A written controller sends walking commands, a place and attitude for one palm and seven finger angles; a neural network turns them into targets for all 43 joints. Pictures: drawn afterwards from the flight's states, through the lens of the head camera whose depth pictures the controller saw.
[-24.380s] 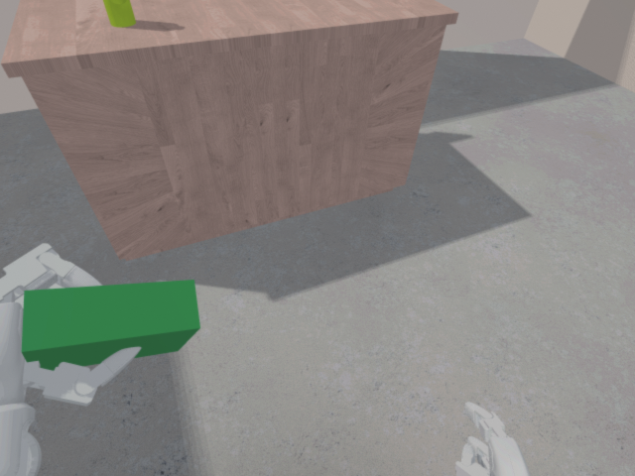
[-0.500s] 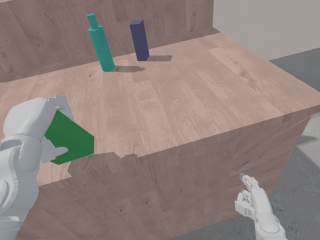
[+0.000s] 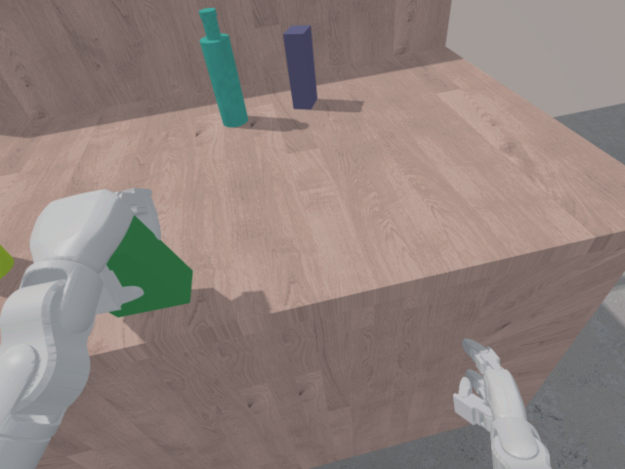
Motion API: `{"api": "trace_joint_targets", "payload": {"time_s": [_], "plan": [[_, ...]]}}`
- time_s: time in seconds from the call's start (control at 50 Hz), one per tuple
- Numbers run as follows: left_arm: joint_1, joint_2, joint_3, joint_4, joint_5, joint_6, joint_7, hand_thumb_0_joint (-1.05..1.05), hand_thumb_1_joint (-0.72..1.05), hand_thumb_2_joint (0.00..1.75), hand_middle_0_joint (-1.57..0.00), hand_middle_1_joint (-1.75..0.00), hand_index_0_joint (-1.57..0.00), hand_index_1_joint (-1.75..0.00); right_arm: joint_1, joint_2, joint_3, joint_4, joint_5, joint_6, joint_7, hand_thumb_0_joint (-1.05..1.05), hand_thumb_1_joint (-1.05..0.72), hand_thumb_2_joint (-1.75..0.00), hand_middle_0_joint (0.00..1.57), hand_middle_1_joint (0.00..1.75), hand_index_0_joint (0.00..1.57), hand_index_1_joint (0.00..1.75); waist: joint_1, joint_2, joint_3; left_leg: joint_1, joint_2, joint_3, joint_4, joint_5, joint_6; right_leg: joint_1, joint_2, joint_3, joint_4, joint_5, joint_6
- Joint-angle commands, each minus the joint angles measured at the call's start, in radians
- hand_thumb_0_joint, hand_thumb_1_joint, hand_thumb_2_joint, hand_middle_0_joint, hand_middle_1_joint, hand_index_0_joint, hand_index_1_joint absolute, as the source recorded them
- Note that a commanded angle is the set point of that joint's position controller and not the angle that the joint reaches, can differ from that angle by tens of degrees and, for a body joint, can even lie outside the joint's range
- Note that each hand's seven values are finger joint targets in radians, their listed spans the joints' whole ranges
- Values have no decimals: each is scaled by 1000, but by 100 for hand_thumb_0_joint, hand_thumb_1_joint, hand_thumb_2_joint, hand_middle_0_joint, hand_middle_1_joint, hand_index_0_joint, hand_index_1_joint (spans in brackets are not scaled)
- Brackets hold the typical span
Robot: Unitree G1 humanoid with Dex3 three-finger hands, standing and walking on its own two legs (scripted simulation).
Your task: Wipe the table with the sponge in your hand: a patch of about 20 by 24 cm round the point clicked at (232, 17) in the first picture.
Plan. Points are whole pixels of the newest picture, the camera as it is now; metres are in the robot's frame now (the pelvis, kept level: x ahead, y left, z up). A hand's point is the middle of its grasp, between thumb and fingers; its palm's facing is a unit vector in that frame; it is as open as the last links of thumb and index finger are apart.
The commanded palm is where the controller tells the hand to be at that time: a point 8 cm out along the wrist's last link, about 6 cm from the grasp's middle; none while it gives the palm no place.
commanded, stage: move the sponge above the wiping area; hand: left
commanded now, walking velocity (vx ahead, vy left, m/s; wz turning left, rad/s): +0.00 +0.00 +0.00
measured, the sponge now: (136, 279) +0.26 +0.28 +0.14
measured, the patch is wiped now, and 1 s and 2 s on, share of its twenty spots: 0.00 0.00 0.05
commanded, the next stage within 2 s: none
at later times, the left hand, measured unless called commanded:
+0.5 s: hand (104, 227) +0.26 +0.29 +0.22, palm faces +0.26 -0.02 -0.97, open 8.9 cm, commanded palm +0.22 +0.29 +0.29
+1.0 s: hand (81, 217) +0.27 +0.32 +0.23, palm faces +0.20 +0.03 -0.98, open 8.9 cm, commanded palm +0.22 +0.31 +0.28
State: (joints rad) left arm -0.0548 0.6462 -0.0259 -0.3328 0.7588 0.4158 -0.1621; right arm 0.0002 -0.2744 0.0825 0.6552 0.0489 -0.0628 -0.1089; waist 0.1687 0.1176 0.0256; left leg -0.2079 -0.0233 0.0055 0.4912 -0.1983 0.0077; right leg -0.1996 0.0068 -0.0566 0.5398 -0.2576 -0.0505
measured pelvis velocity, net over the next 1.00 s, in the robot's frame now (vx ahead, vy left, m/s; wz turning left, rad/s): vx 0.01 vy -0.01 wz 0.00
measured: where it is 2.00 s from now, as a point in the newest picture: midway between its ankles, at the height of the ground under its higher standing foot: outside the picture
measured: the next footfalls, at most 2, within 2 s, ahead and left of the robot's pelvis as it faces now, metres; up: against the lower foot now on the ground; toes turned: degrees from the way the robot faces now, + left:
none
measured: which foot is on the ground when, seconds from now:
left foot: down 0.00-1.00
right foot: down 0.00-1.00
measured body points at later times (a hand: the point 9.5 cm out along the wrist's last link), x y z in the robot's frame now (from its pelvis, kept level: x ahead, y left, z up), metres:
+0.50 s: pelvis +0.00 +0.01 +0.00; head -0.02 -0.04 +0.45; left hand +0.24 +0.28 +0.27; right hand +0.28 -0.16 -0.06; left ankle +0.05 +0.12 -0.73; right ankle +0.03 -0.09 -0.73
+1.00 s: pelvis +0.01 -0.01 +0.00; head -0.01 -0.06 +0.45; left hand +0.25 +0.31 +0.28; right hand +0.27 -0.20 -0.07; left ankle +0.05 +0.12 -0.73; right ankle +0.03 -0.09 -0.73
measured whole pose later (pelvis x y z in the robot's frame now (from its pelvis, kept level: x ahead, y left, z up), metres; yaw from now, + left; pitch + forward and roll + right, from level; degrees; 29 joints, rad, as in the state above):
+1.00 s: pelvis +0.01 -0.01 +0.00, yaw +0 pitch -4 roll +1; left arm -0.18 0.73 0.08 -0.12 0.78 0.39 -0.18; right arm 0.01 -0.29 0.07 0.69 0.06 -0.04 -0.10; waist 0.15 0.12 0.01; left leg -0.21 0.00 -0.01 0.47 -0.19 -0.01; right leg -0.19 0.03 -0.07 0.50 -0.24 -0.07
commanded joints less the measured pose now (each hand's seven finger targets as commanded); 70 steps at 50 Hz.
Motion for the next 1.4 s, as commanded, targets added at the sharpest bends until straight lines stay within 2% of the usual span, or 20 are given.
{"api": "trace_joint_targets", "payload": {"time_s": [0.0,0.1,0.2,0.28,0.32,0.4,0.46,0.5,0.54,0.62,0.7,0.72,0.8,0.94,1.0,1.06,1.14,1.22,1.3,1.38], "plan": [[-432,426,374,-214,75,3,115,0,10,130,-120,-160,-120,-160,-295,-58,-26,-178,-4,-71,16,0,-90,-90,20,30,20,30,25,42,-297,98,5,-83,-74,178,-10,73,-21,162,-120,80,-49],[-310,241,276,-16,-8,46,72,0,10,130,-120,-160,-120,-160,-301,-53,-20,-174,27,-28,33,0,-90,-90,20,30,20,30,4,-74,-149,51,22,-74,-111,95,-14,17,-20,108,-167,55,-19],[-153,112,169,-49,-35,73,18,0,10,130,-120,-160,-120,-160,-290,-50,-18,-223,49,-9,44,0,-90,-90,20,30,20,30,-20,-111,-151,29,28,-60,-111,34,-9,5,-25,67,-160,63,2],[-302,220,200,-202,9,48,41,0,10,130,-120,-160,-120,-160,-264,-67,-24,-234,30,-14,24,0,-90,-90,20,30,20,30,-22,-56,-245,56,16,-68,-117,3,4,38,-27,60,-137,16,4],[-475,310,230,-323,57,34,70,0,10,130,-120,-160,-120,-160,-283,-64,-21,-245,11,-41,13,0,-90,-90,20,30,20,30,-7,78,-352,92,6,-76,-105,50,6,87,-23,84,-108,29,-18],[-519,404,301,-256,118,23,114,0,10,130,-120,-160,-120,-160,-285,-62,-18,-200,1,-61,7,0,-90,-90,20,30,20,30,7,102,-311,104,6,-101,-115,92,-1,77,5,142,-116,21,-50],[-497,279,221,-29,82,42,104,0,10,130,-120,-160,-120,-160,-248,-65,-21,-146,5,-39,14,0,-90,-90,20,30,20,30,-13,-8,-198,77,9,-85,-123,93,-8,27,-13,91,-168,20,-27],[-424,285,254,36,50,56,84,0,10,130,-120,-160,-120,-160,-279,-65,-24,-153,25,-37,15,0,-90,-90,20,30,20,30,-2,-70,-176,65,11,-86,-112,77,-8,24,-10,136,-179,20,-33],[-359,221,205,63,27,62,50,0,10,130,-120,-160,-120,-160,-247,-68,-26,-161,26,-19,20,0,-90,-90,20,30,20,30,-12,-111,-182,46,14,-67,-107,88,-6,35,-27,86,-174,59,-7],[-272,168,152,36,19,76,-10,0,10,130,-120,-160,-120,-160,-255,-74,-23,-202,36,-6,30,0,-90,-90,20,30,20,30,-27,-75,-215,35,13,-52,-89,91,-1,43,-29,69,-157,102,-2],[-308,309,241,-57,58,59,-18,0,10,130,-120,-160,-120,-160,-275,-74,-20,-219,31,-20,20,0,-90,-90,20,30,20,30,-25,-85,-264,52,5,-54,-54,105,10,54,-26,126,-144,95,-7],[-377,350,253,-103,78,43,-14,0,10,130,-120,-160,-120,-160,-250,-85,-24,-220,17,-21,16,0,-90,-90,20,30,20,30,-22,-48,-324,60,-4,-54,-48,141,15,89,-34,108,-128,126,-8],[-500,486,341,-119,134,-9,16,0,10,130,-120,-160,-120,-160,-257,-77,-23,-195,3,-44,4,0,-90,-90,20,30,20,30,-9,29,-307,96,-17,-71,-50,161,15,68,-21,166,-146,88,-30],[-398,328,274,140,30,-17,27,0,10,130,-120,-160,-120,-160,-210,-82,-43,-141,14,-38,5,0,-90,-90,20,30,20,30,-23,-51,-189,45,1,-56,-50,115,-1,34,-51,138,-179,83,-4],[-332,310,252,194,25,7,-21,0,10,130,-120,-160,-120,-160,-237,-89,-43,-166,30,-36,5,0,-90,-90,20,30,20,30,-30,-104,-163,16,0,-52,-34,91,2,25,-49,171,-179,85,-3],[-329,282,185,152,47,-9,-66,0,10,130,-120,-160,-120,-160,-201,-95,-43,-186,27,-25,5,0,-90,-90,20,30,20,30,-51,-108,-211,20,-2,-44,-33,88,13,39,-59,120,-159,105,15],[-422,368,220,63,89,-77,-84,0,10,130,-120,-160,-120,-160,-186,-81,-38,-199,16,-43,-5,0,-90,-90,20,30,20,30,-56,-72,-254,56,-11,-50,-19,92,25,29,-57,135,-158,64,11],[-512,506,372,17,91,-181,-7,0,10,130,-120,-160,-120,-160,-158,-79,-43,-184,-8,-74,-25,0,-90,-90,20,30,20,30,-28,-11,-285,91,-14,-68,-19,105,21,47,-56,163,-177,11,-16],[-406,479,451,56,27,-170,75,0,10,130,-120,-160,-120,-160,-179,-76,-56,-165,2,-78,-10,0,-90,-90,20,30,20,30,7,12,-257,87,-2,-77,-34,151,1,67,-47,180,-166,87,-34],[-371,361,347,194,7,-61,77,0,10,130,-120,-160,-120,-160,-171,-103,-64,-138,8,-39,11,0,-90,-90,20,30,20,30,-9,-44,-170,19,15,-56,-59,106,-11,35,-55,119,-171,79,-7]]}}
